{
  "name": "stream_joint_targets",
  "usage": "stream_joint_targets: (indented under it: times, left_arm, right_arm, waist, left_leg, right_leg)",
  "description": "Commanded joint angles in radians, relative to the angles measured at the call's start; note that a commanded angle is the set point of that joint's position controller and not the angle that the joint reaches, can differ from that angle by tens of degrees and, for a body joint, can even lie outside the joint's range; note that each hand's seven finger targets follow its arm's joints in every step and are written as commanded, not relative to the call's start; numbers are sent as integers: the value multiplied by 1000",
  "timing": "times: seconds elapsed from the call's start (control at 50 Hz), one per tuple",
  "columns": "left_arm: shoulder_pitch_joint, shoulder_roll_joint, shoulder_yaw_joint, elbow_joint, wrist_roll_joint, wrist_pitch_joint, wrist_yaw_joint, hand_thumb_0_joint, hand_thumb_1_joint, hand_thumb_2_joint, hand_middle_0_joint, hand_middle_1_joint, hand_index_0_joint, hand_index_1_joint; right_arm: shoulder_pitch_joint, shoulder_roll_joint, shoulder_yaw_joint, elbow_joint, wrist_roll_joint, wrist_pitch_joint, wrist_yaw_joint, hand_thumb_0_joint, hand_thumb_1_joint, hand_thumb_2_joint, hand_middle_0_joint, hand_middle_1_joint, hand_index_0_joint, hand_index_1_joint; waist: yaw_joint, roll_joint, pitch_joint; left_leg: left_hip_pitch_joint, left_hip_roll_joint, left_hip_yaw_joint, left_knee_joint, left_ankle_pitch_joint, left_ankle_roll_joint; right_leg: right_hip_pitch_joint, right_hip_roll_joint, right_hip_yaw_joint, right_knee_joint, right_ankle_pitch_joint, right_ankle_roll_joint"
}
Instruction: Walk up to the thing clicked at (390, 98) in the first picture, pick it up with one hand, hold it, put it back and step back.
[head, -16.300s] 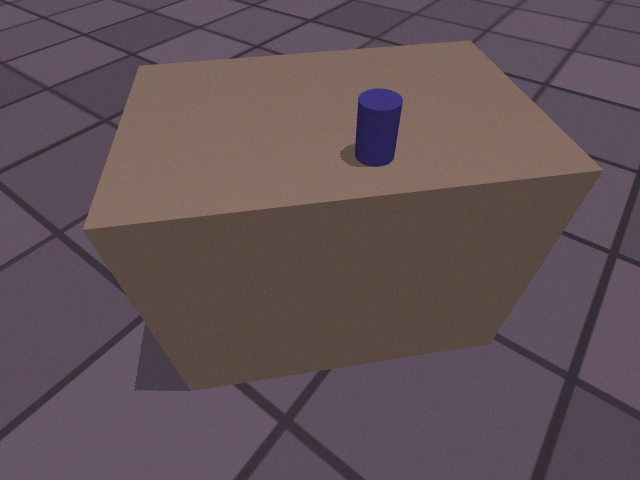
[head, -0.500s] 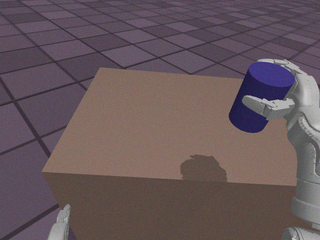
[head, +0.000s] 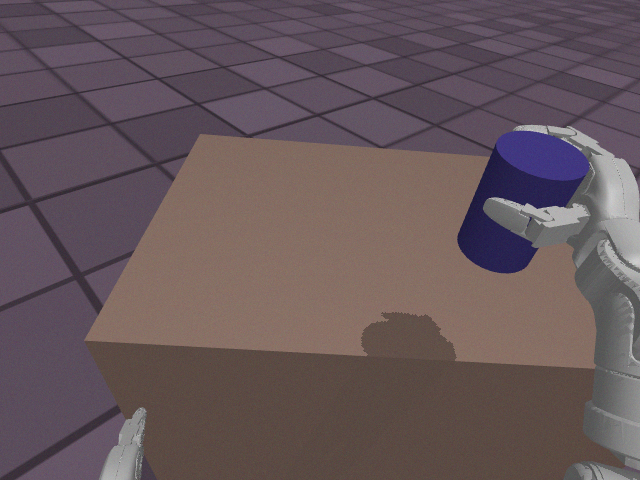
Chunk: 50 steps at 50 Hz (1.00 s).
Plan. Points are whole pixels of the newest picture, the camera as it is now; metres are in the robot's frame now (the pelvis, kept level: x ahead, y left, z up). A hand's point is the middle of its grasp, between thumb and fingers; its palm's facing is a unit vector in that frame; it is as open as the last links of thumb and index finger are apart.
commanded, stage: hold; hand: right
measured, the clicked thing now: (514, 205) +0.34 -0.16 +0.25
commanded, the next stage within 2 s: crouch in 1.82 s
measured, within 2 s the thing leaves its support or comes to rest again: neither
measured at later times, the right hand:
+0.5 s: hand (530, 182) +0.34 -0.17 +0.28, palm faces +0.14 +0.99 +0.00, open 11.2 cm
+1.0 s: hand (539, 191) +0.33 -0.17 +0.27, palm faces +0.16 +0.99 -0.01, open 11.2 cm
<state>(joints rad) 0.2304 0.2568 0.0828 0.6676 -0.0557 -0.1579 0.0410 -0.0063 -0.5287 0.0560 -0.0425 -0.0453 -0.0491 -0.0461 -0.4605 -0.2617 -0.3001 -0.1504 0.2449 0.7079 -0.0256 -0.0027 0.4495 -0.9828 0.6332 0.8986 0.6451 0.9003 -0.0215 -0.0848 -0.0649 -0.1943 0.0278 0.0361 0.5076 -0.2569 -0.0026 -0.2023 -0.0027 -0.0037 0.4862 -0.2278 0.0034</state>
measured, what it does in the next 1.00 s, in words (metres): stands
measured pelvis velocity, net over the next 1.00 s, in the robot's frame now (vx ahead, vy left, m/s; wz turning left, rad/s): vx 0.01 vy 0.00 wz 0.00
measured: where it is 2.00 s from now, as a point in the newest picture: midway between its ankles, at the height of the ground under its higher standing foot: outside the picture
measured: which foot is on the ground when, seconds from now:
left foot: down 0.00-1.00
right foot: down 0.00-1.00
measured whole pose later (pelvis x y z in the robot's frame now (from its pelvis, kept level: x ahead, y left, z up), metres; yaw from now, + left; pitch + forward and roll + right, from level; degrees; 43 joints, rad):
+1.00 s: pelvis +0.01 +0.00 +0.00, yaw +0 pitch -3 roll +0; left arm 0.23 0.25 0.08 0.68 -0.06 -0.16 0.05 -0.01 -0.53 0.06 -0.05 -0.05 -0.05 -0.05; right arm -0.42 -0.27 -0.31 -0.20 0.24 0.70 -0.01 0.00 0.45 -0.99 0.63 0.90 0.64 0.91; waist -0.02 -0.09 -0.07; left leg -0.18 0.03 0.04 0.50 -0.26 -0.01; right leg -0.19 0.00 0.00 0.49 -0.24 0.00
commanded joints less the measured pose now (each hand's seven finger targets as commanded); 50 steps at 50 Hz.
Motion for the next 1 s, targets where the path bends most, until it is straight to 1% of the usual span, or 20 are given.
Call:
stream_joint_targets:
  times: [0.0, 0.06, 0.1, 0.12, 0.18, 0.22, 0.26, 0.3, 0.32, 0.36, 0.48, 0.52, 0.58, 0.7, 0.78, 0.84, 0.86, 0.88, 0.9, 0.98]
  left_arm:
    - [-178, 126, 37, -183, 4, -60, 10, 0, -548, 54, -44, -50, -44, -51]
    - [-182, 120, 35, -149, 4, -62, 12, 0, -547, 54, -43, -50, -42, -51]
    - [-192, 102, 14, -167, 5, -66, 11, 0, -540, 48, -44, -49, -45, -48]
    - [-192, 110, 25, -161, 3, -66, 11, 0, -541, 49, -44, -50, -45, -49]
    - [-164, 126, 39, -147, 4, -60, 12, 0, -541, 49, -45, -51, -46, -50]
    - [-154, 96, 7, -137, 1, -58, 7, 0, -545, 52, -44, -49, -43, -50]
    - [-163, 127, 40, -145, 1, -59, 10, 0, -538, 47, -44, -50, -46, -48]
    - [-172, 122, 31, -140, 2, -60, 7, 0, -546, 52, -44, -47, -43, -48]
    - [-161, 105, 19, -133, 1, -60, 3, 0, -545, 53, -43, -48, -42, -49]
    - [-180, 139, 48, -153, 3, -65, 10, 0, -541, 50, -44, -50, -45, -49]
    - [-161, 109, 19, -168, 2, -63, 4, 0, -551, 57, -45, -49, -42, -51]
    - [-174, 101, 11, -166, 3, -60, 4, 0, -542, 51, -45, -51, -46, -50]
    - [-181, 139, 45, -165, 5, -63, 12, 0, -546, 53, -46, -50, -45, -51]
    - [-153, 96, 20, -158, 3, -58, 7, 0, -538, 49, -45, -53, -47, -50]
    - [-157, 129, 47, -168, 4, -53, 9, 0, -546, 54, -46, -50, -45, -51]
    - [-158, 125, 48, -179, 3, -57, 7, 0, -538, 48, -46, -52, -48, -50]
    - [-147, 130, 54, -175, 3, -57, 8, 0, -548, 55, -46, -51, -45, -53]
    - [-157, 117, 40, -185, 1, -58, 5, 0, -545, 54, -45, -51, -45, -51]
    - [-157, 104, 34, -166, 1, -58, 6, 0, -544, 54, -45, -52, -45, -52]
    - [-180, 112, 29, -162, 1, -64, 9, 0, -547, 54, -45, -51, -44, -52]
  right_arm:
    - [-449, -213, -59, -230, 5, -86, 3, 0, -63, -1275, 1203, 1391, 1257, 1391]
    - [-459, -205, -47, -203, 3, -73, 3, 0, -52, -1276, 1203, 1395, 1258, 1395]
    - [-455, -194, -38, -220, 7, -72, 8, 0, -57, -1264, 1198, 1383, 1251, 1383]
    - [-447, -203, -52, -218, 9, -68, 9, 0, -60, -1264, 1198, 1383, 1252, 1383]
    - [-444, -209, -53, -184, 9, -50, 12, 0, -38, -1274, 1195, 1391, 1252, 1391]
    - [-442, -208, -56, -179, 10, -41, 16, 0, -18, -1280, 1195, 1398, 1253, 1398]
    - [-444, -210, -60, -189, 16, -37, 13, 0, -21, -1286, 1203, 1406, 1263, 1407]
    - [-443, -214, -69, -165, 16, -35, 12, 0, 5, -1278, 1190, 1398, 1251, 1398]
    - [-459, -198, -46, -160, 13, -34, 14, 0, -16, -1282, 1202, 1403, 1261, 1403]
    - [-486, -228, -65, -178, 8, -43, 7, 0, -24, -1277, 1197, 1396, 1254, 1396]
    - [-427, -202, -58, -155, 6, -59, 12, 0, -14, -1287, 1201, 1405, 1261, 1405]
    - [-448, -199, -48, -178, 2, -59, 12, 0, -19, -1290, 1204, 1408, 1264, 1408]
    - [-459, -204, -50, -192, -1, -64, 5, 0, -47, -1284, 1207, 1401, 1263, 1401]
    - [-389, -180, -42, -190, 2, -75, 10, 0, -41, -1288, 1210, 1406, 1267, 1407]
    - [-405, -224, -77, -232, 5, -80, 10, 0, -31, -1276, 1196, 1392, 1254, 1392]
    - [-385, -220, -91, -252, 12, -89, 9, 0, -53, -1285, 1210, 1403, 1267, 1403]
    - [-381, -206, -68, -249, 8, -88, 12, 0, -55, -1287, 1209, 1403, 1266, 1403]
    - [-409, -218, -74, -274, 13, -92, 13, 0, -75, -1284, 1219, 1403, 1272, 1403]
    - [-410, -193, -45, -278, 9, -90, 17, 0, -70, -1273, 1209, 1391, 1263, 1391]
    - [-379, -181, -41, -214, 9, -69, 27, 0, -62, -1270, 1204, 1388, 1258, 1389]
  waist:
    - [-9, 83, -187]
    - [3, 79, -160]
    - [-9, 78, -158]
    - [-11, 82, -161]
    - [7, 103, -169]
    - [-3, 104, -168]
    - [2, 105, -145]
    - [-9, 104, -140]
    - [5, 96, -138]
    - [8, 114, -148]
    - [-10, 114, -196]
    - [-8, 93, -181]
    - [1, 91, -192]
    - [0, 99, -161]
    - [-2, 97, -171]
    - [-12, 87, -170]
    - [4, 93, -174]
    - [-6, 96, -153]
    - [4, 76, -153]
    - [7, 101, -153]
  left_leg:
    - [-3, -20, 24, -101, 124, 8]
    - [-19, -20, 21, -110, 95, 6]
    - [-11, -22, 26, -112, 72, 7]
    - [-10, -22, 27, -112, 67, 6]
    - [-11, -21, 22, -109, 118, 2]
    - [-11, -23, 26, -107, 137, 2]
    - [-21, -23, 26, -112, 111, 3]
    - [-18, -23, 29, -114, 97, 4]
    - [-23, -22, 26, -115, 102, 4]
    - [-25, -19, 20, -117, 103, 1]
    - [10, -24, 28, -92, 188, 6]
    - [4, -19, 23, -96, 179, 5]
    - [1, -18, 20, -99, 176, 5]
    - [-3, -21, 22, -108, 128, 6]
    - [-3, -21, 19, -102, 149, 4]
    - [11, -24, 26, -102, 142, 8]
    - [1, -22, 21, -102, 154, 5]
    - [0, -21, 21, -108, 133, 4]
    - [-4, -20, 18, -104, 140, 3]
    - [-11, -24, 21, -109, 126, 1]
  right_leg:
    - [92, 15, -2, -57, 118, -22]
    - [85, 17, -6, -64, 81, -24]
    - [77, 15, -2, -69, 64, -25]
    - [77, 15, -2, -70, 61, -24]
    - [88, 19, -5, -61, 103, -26]
    - [87, 19, -5, -58, 125, -27]
    - [85, 18, -6, -67, 98, -26]
    - [71, 17, -4, -70, 88, -26]
    - [76, 19, -5, -71, 86, -27]
    - [83, 22, -8, -63, 86, -29]
    - [101, 13, 0, -51, 184, -22]
    - [97, 17, -4, -52, 172, -23]
    - [110, 19, -7, -53, 162, -24]
    - [89, 17, -5, -62, 114, -25]
    - [90, 18, -10, -54, 134, -25]
    - [90, 13, -3, -60, 135, -22]
    - [93, 14, -6, -58, 140, -23]
    - [79, 16, -8, -56, 119, -25]
    - [90, 17, -10, -55, 120, -27]
    - [95, 12, -3, -61, 111, -27]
